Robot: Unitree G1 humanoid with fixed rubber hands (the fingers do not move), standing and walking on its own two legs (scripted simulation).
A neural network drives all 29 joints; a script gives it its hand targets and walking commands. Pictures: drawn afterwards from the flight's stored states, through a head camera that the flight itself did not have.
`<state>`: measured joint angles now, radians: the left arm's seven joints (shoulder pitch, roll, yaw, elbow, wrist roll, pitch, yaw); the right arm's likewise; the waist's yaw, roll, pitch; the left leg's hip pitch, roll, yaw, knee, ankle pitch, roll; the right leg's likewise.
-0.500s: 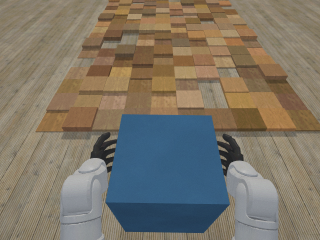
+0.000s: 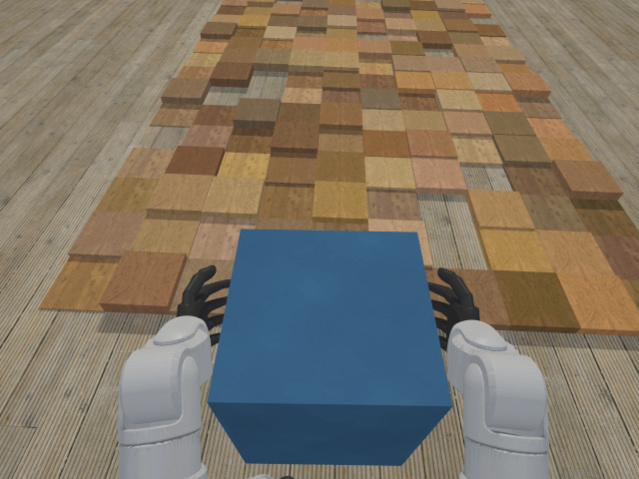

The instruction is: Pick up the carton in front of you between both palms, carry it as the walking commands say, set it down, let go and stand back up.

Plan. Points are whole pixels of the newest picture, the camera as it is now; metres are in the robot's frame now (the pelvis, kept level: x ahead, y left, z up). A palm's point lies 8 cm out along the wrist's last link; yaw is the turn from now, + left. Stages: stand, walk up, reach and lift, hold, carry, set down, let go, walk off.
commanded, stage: carry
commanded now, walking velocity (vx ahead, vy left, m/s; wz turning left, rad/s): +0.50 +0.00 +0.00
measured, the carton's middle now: (326, 355) +0.27 +0.01 +0.01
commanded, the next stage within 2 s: none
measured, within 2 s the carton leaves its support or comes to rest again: neither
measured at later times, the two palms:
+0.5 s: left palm (231, 93) +0.64 +0.17 +0.16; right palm (417, 93) +0.65 -0.13 +0.17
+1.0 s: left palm (247, 11) +1.04 +0.20 +0.15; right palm (377, 9) +1.04 -0.10 +0.16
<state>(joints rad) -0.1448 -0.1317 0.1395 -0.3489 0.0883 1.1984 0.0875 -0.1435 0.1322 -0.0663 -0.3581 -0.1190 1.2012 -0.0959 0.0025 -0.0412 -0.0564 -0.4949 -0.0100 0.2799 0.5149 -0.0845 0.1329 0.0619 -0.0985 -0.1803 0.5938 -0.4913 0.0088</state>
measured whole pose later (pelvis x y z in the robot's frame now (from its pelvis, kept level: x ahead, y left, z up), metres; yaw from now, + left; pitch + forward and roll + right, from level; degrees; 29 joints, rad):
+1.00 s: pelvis +0.65 +0.03 +0.02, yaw +2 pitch +6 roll +5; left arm -0.82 0.01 0.31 -0.04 0.03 1.29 0.14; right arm -0.82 0.07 -0.29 -0.05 -0.11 1.27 -0.13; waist -0.01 -0.11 0.09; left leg -0.58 -0.04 0.15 0.77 -0.38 0.05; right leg -0.26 -0.12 -0.07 0.84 -0.36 -0.01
